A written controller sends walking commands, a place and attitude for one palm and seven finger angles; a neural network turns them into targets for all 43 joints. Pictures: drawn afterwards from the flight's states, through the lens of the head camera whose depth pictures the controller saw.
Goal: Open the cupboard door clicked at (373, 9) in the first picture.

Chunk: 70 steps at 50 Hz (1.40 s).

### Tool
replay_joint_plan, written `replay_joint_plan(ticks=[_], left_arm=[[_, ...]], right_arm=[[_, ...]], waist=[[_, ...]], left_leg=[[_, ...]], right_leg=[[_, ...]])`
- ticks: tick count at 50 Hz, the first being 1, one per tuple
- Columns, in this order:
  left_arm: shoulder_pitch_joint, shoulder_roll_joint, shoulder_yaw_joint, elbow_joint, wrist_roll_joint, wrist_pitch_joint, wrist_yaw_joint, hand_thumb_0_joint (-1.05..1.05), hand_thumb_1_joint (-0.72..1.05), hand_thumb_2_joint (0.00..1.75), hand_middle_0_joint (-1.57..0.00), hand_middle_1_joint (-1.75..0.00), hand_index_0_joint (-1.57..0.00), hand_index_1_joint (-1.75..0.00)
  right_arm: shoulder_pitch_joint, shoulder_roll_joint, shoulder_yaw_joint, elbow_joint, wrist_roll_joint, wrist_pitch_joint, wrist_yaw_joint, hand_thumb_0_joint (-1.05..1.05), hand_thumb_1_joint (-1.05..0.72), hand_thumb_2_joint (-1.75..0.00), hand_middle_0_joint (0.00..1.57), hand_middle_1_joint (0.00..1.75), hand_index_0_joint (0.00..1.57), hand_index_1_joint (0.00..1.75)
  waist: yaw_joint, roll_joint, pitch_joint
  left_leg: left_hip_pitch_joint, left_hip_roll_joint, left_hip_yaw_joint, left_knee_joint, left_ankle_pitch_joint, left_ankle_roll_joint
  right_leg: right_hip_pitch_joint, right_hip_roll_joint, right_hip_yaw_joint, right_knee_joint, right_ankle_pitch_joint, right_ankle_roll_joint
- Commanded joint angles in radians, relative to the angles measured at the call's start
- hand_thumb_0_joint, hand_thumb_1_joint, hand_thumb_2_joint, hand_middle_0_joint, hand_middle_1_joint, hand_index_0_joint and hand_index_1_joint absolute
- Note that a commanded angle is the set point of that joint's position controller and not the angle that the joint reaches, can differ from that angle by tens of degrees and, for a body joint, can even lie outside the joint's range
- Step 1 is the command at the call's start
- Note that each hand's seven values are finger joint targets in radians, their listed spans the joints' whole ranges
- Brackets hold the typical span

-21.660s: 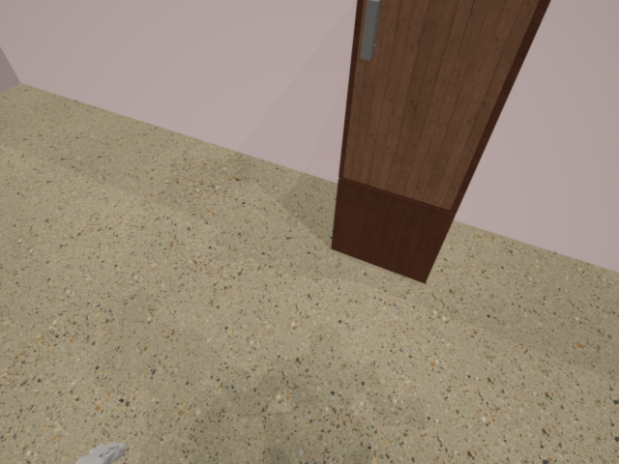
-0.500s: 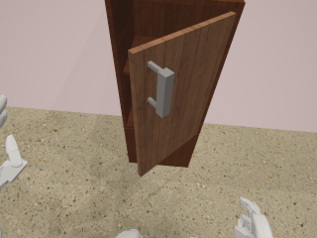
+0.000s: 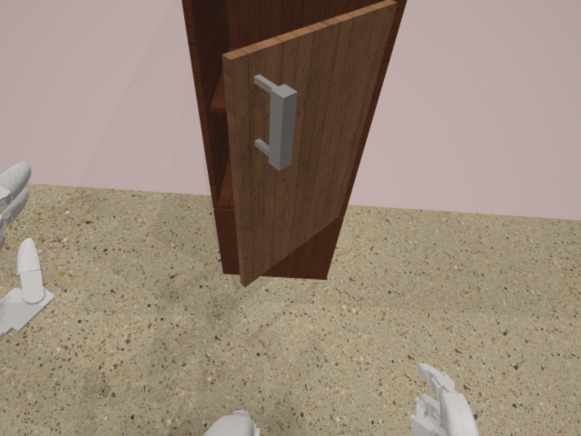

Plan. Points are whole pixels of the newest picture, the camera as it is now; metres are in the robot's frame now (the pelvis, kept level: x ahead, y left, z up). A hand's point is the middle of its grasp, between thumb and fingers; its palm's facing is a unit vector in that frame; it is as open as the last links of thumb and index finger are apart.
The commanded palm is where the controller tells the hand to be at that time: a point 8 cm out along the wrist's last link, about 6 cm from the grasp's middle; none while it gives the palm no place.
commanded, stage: stop stepping back and stand still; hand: left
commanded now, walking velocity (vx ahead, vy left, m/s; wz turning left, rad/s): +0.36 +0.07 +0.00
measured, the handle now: (271, 123) +0.51 +0.09 +0.16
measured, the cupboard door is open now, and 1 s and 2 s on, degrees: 45 45 45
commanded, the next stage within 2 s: let the arm hang, fingers relaxed in 1.10 s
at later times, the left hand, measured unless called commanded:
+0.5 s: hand out of the picture +0.11 +0.27 +0.19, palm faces +0.53 -0.74 -0.41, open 7.4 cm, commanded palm +0.06 +0.30 +0.19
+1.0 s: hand out of the picture +0.08 +0.31 +0.17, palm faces +0.49 -0.75 -0.44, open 7.4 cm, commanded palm +0.02 +0.34 +0.19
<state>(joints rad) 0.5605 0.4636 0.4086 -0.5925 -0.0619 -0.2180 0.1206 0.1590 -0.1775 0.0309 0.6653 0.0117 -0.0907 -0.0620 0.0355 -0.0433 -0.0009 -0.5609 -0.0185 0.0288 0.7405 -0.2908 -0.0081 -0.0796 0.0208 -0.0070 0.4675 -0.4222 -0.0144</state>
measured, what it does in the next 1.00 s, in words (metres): walks backwards: left foot, then right foot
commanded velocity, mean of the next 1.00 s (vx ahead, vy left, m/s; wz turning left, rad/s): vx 0.08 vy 0.02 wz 0.00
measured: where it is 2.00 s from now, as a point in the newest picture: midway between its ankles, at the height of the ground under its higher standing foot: outside the picture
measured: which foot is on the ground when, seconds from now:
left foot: up 0.00-0.02, down 0.04-0.26, up 0.28-0.52, down 0.54-1.00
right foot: down 0.00-0.06, up 0.08-0.22, down 0.24-1.00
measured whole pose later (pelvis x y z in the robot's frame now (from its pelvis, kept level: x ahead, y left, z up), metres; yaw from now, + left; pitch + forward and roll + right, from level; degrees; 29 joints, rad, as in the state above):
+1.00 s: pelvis -0.11 +0.03 +0.01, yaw +2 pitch -2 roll +0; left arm 0.50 0.37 0.41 -0.42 -0.02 -0.23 0.15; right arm 0.22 -0.19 0.03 0.64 0.00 -0.16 -0.06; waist 0.03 0.00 0.05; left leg -0.20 0.02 0.04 0.49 -0.25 0.00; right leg -0.26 -0.04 -0.05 0.46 -0.16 0.02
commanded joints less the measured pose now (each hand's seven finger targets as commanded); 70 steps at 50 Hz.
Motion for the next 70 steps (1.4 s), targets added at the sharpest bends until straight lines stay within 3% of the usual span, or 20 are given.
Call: replay_joint_plan(ticks=[1,3,4,8,11,12,14,16,19,23,27,29,34,40,59,60,62,65,68,70], left_arm=[[-0.015,0.158,0.181,-0.163,-0.014,-0.024,0.027,0.0,0.9,0.9,-0.2,-0.3,-0.2,-0.3],[-0.037,0.131,0.134,-0.139,-0.009,-0.021,0.028,0.0,0.9,0.9,-0.2,-0.3,-0.2,-0.3],[-0.105,0.115,0.111,-0.115,-0.013,-0.032,0.025,0.0,0.9,0.9,-0.2,-0.3,-0.2,-0.3],[-0.01,0.139,0.149,-0.077,0.005,-0.008,0.041,0.0,0.9,0.9,-0.2,-0.3,-0.2,-0.3],[0.069,0.136,0.141,-0.115,0.02,-0.012,0.036,0.0,0.9,0.9,-0.2,-0.3,-0.2,-0.3],[0.073,0.165,0.159,-0.145,0.029,-0.017,0.033,0.0,0.9,0.9,-0.2,-0.3,-0.2,-0.3],[0.014,0.179,0.153,-0.198,0.023,-0.03,0.03,0.0,0.9,0.9,-0.2,-0.3,-0.2,-0.3],[-0.099,0.2,0.178,-0.245,0.028,-0.049,0.035,0.0,0.9,0.9,-0.2,-0.3,-0.2,-0.3],[-0.134,0.148,0.14,-0.061,0.046,-0.051,0.046,0.0,0.9,0.9,-0.2,-0.3,-0.2,-0.3],[-0.162,0.095,0.086,0.043,0.054,-0.052,0.065,0.0,0.9,0.9,-0.2,-0.3,-0.2,-0.3],[-0.124,0.102,0.091,-0.018,0.04,-0.068,0.062,0.0,0.9,0.9,-0.2,-0.3,-0.2,-0.3],[-0.033,0.111,0.12,0.004,0.035,-0.065,0.047,0.0,0.9,0.9,-0.2,-0.3,-0.2,-0.3],[-0.048,0.126,0.138,-0.083,0.03,-0.074,0.04,0.0,0.9,0.9,-0.2,-0.3,-0.2,-0.3],[-0.071,0.113,0.139,-0.09,0.03,-0.079,0.045,0.0,0.9,0.9,-0.2,-0.3,-0.2,-0.3],[-0.064,0.107,0.128,-0.076,0.043,-0.075,0.044,0.0,0.9,0.9,-0.2,-0.3,-0.2,-0.3],[-0.15,-0.056,-0.305,0.753,0.109,0.11,-0.096,0.0,0.9,0.9,-0.2,-0.3,-0.2,-0.3],[-0.157,-0.069,-0.276,0.765,0.096,0.199,-0.12,0.0,0.9,0.9,-0.2,-0.3,-0.2,-0.3],[-0.237,-0.03,-0.283,0.888,0.103,0.202,-0.123,0.0,0.9,0.9,-0.2,-0.3,-0.2,-0.3],[-0.323,0.03,-0.295,1.056,0.107,0.198,-0.123,0.0,0.9,0.9,-0.2,-0.3,-0.2,-0.3],[-0.392,0.033,-0.314,1.157,0.1,0.21,-0.118,0.0,0.9,0.9,-0.2,-0.3,-0.2,-0.3]], right_arm=[[-0.069,-0.131,-0.035,-0.19,0.006,-0.051,-0.038,0.0,-0.9,-0.9,0.2,0.3,0.2,0.3],[-0.025,-0.164,-0.055,-0.183,-0.003,-0.08,-0.024,0.0,-0.9,-0.9,0.2,0.3,0.2,0.3],[0.006,-0.167,-0.059,-0.166,0.004,-0.093,-0.014,0.0,-0.9,-0.9,0.2,0.3,0.2,0.3],[-0.04,-0.153,-0.064,-0.19,-0.012,-0.089,-0.014,0.0,-0.9,-0.9,0.2,0.3,0.2,0.3],[-0.073,-0.158,-0.068,-0.226,-0.012,-0.062,-0.01,0.0,-0.9,-0.9,0.2,0.3,0.2,0.3],[-0.073,-0.156,-0.072,-0.233,-0.016,-0.051,-0.005,0.0,-0.9,-0.9,0.2,0.3,0.2,0.3],[-0.073,-0.151,-0.088,-0.215,-0.018,-0.031,-0.003,0.0,-0.9,-0.9,0.2,0.3,0.2,0.3],[-0.036,-0.163,-0.089,-0.173,-0.032,-0.052,-0.005,0.0,-0.9,-0.9,0.2,0.3,0.2,0.3],[-0.015,-0.139,-0.071,-0.165,-0.034,-0.061,-0.029,0.0,-0.9,-0.9,0.2,0.3,0.2,0.3],[-0.005,-0.144,-0.067,-0.133,-0.029,-0.103,-0.055,0.0,-0.9,-0.9,0.2,0.3,0.2,0.3],[0.0,-0.184,-0.083,-0.169,-0.015,-0.108,-0.04,0.0,-0.9,-0.9,0.2,0.3,0.2,0.3],[0.002,-0.167,-0.08,-0.165,-0.005,-0.099,-0.024,0.0,-0.9,-0.9,0.2,0.3,0.2,0.3],[-0.023,-0.15,-0.072,-0.185,-0.012,-0.098,-0.01,0.0,-0.9,-0.9,0.2,0.3,0.2,0.3],[-0.021,-0.149,-0.063,-0.19,-0.013,-0.111,-0.011,0.0,-0.9,-0.9,0.2,0.3,0.2,0.3],[-0.019,-0.144,-0.067,-0.191,-0.016,-0.116,-0.013,0.0,-0.9,-0.9,0.2,0.3,0.2,0.3],[-0.084,-0.343,-0.124,0.085,-0.008,-0.114,0.074,0.0,-0.9,-0.9,0.2,0.3,0.2,0.3],[0.003,-0.281,-0.122,0.06,-0.012,-0.029,0.072,0.0,-0.9,-0.9,0.2,0.3,0.2,0.3],[-0.035,-0.304,-0.106,0.057,-0.03,0.008,0.066,0.0,-0.9,-0.9,0.2,0.3,0.2,0.3],[-0.008,-0.296,-0.104,0.093,-0.028,0.036,0.068,0.0,-0.9,-0.9,0.2,0.3,0.2,0.3],[0.03,-0.268,-0.093,0.134,-0.032,0.059,0.064,0.0,-0.9,-0.9,0.2,0.3,0.2,0.3]], waist=[[-0.067,0.102,-0.171],[-0.041,0.35,-0.175],[-0.046,0.248,-0.106],[-0.034,0.201,-0.08],[-0.025,0.231,-0.035],[-0.024,0.165,-0.041],[-0.024,-0.187,-0.019],[-0.06,-0.084,-0.006],[-0.063,-0.036,0.001],[-0.038,0.014,0.004],[-0.029,0.123,-0.055],[-0.037,0.049,-0.107],[-0.04,0.022,-0.053],[-0.028,0.179,-0.035],[-0.023,0.111,-0.052],[-0.083,0.14,0.035],[-0.064,0.18,-0.016],[-0.041,0.025,-0.038],[-0.045,-0.203,-0.086],[-0.066,-0.19,-0.092]], left_leg=[[0.444,0.009,-0.005,-0.25,0.471,0.038],[0.56,0.245,-0.296,-0.358,0.851,0.135],[0.464,0.262,-0.314,-0.424,0.654,0.136],[0.173,0.207,-0.293,-0.62,-0.192,0.091],[-0.077,0.119,-0.16,-0.583,-0.394,0.026],[-0.053,0.057,-0.095,-0.423,-0.343,0.011],[0.077,-0.041,-0.032,0.27,-0.145,-0.012],[0.033,0.012,-0.084,0.455,-0.035,-0.013],[0.182,0.07,-0.03,0.167,-0.054,0.013],[0.314,0.023,0.053,-0.234,-0.08,0.047],[0.367,0.166,-0.157,-0.369,0.175,0.092],[0.307,0.144,-0.092,-0.311,0.313,0.068],[0.251,0.053,-0.017,-0.273,0.123,0.03],[0.207,0.108,-0.072,-0.423,0.053,0.04],[0.211,0.061,-0.044,-0.421,0.013,0.021],[0.143,0.09,-0.107,-0.252,0.22,0.029],[0.221,0.142,-0.107,-0.291,0.315,0.035],[0.111,0.167,-0.203,-0.336,0.188,0.09],[0.207,0.068,-0.114,-0.207,0.117,0.057],[0.297,0.034,-0.064,-0.154,0.059,0.043]], right_leg=[[-0.141,-0.14,-0.041,0.174,0.812,0.008],[-0.282,-0.002,-0.004,0.371,-0.047,0.032],[-0.256,0.006,0.046,0.409,-0.206,0.021],[-0.055,0.007,-0.019,0.226,-0.081,0.013],[0.143,0.024,-0.073,0.068,-0.056,-0.014],[0.09,-0.033,-0.021,-0.031,-0.104,-0.038],[-0.332,-0.397,0.508,-0.387,-0.396,-0.17],[-0.374,-0.371,0.433,-0.358,-0.315,-0.167],[-0.399,-0.278,0.235,-0.295,-0.274,-0.11],[-0.268,-0.234,0.178,-0.207,-0.136,-0.088],[-0.155,-0.069,0.039,0.043,0.24,0.009],[-0.055,-0.062,0.008,0.056,0.38,0.019],[-0.075,-0.121,0.089,-0.045,0.307,-0.01],[-0.029,-0.034,0.002,0.018,0.266,0.029],[0.01,-0.05,0.015,-0.093,0.253,0.03],[-0.174,-0.137,-0.019,0.045,0.377,-0.007],[-0.238,-0.097,-0.013,0.072,0.228,-0.006],[-0.153,-0.072,-0.003,0.14,0.155,-0.018],[-0.165,-0.181,0.088,-0.011,0.214,-0.069],[-0.224,-0.23,0.117,-0.079,0.138,-0.096]])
